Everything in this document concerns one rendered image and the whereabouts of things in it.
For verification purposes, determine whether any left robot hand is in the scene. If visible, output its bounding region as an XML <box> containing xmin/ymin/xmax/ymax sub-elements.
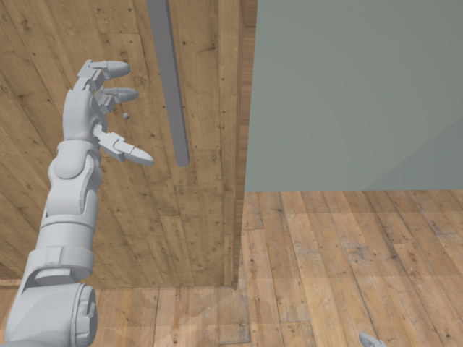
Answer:
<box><xmin>63</xmin><ymin>59</ymin><xmax>154</xmax><ymax>166</ymax></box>

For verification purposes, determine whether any right robot hand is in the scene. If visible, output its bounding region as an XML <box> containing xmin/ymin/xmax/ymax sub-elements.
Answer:
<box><xmin>359</xmin><ymin>333</ymin><xmax>387</xmax><ymax>347</ymax></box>

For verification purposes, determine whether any left robot forearm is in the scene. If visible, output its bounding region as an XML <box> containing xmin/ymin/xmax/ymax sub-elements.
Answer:
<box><xmin>4</xmin><ymin>140</ymin><xmax>102</xmax><ymax>343</ymax></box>

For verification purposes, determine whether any robot left upper arm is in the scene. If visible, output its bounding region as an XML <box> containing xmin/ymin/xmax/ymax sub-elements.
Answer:
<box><xmin>0</xmin><ymin>283</ymin><xmax>98</xmax><ymax>347</ymax></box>

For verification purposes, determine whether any wardrobe door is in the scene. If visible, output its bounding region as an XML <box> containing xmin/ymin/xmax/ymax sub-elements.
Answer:
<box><xmin>0</xmin><ymin>262</ymin><xmax>22</xmax><ymax>280</ymax></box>
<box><xmin>0</xmin><ymin>0</ymin><xmax>239</xmax><ymax>288</ymax></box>

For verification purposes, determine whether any handle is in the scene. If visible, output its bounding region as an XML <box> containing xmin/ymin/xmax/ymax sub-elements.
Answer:
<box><xmin>146</xmin><ymin>0</ymin><xmax>190</xmax><ymax>166</ymax></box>

